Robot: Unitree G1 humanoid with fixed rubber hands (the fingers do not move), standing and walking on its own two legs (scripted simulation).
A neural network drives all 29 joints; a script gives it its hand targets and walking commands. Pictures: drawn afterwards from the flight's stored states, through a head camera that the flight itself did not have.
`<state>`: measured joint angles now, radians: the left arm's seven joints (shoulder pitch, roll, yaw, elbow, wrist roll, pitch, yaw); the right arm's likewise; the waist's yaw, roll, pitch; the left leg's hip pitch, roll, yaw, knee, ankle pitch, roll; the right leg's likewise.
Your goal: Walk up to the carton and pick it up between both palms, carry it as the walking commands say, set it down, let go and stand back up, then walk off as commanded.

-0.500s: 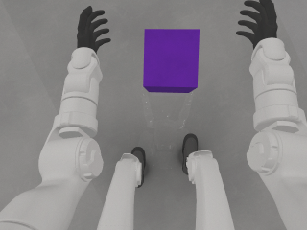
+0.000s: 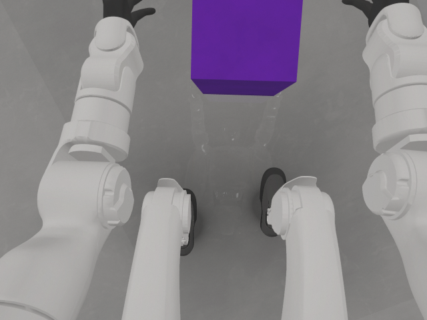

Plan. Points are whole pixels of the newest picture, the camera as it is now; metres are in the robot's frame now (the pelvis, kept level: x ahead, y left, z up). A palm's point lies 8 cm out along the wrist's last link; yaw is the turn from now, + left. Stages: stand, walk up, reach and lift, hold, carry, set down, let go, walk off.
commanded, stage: reach and lift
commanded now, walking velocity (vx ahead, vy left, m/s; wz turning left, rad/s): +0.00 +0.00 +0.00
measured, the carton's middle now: (242, 42) +0.58 -0.05 -0.37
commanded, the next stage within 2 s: none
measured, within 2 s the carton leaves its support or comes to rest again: neither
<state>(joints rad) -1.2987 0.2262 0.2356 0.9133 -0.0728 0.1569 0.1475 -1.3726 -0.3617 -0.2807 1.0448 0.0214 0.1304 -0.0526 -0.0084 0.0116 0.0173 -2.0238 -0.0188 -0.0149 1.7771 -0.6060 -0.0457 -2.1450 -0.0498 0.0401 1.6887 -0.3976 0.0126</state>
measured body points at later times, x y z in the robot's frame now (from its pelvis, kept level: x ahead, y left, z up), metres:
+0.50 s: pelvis -0.02 +0.00 -0.10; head +0.36 -0.02 +0.14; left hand +0.56 +0.14 -0.27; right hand +0.55 -0.23 -0.27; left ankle +0.07 +0.13 -0.46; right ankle +0.12 -0.13 -0.46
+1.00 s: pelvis -0.03 +0.01 -0.11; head +0.35 -0.01 +0.11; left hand +0.56 +0.13 -0.29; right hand +0.55 -0.22 -0.29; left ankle +0.07 +0.13 -0.46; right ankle +0.12 -0.13 -0.46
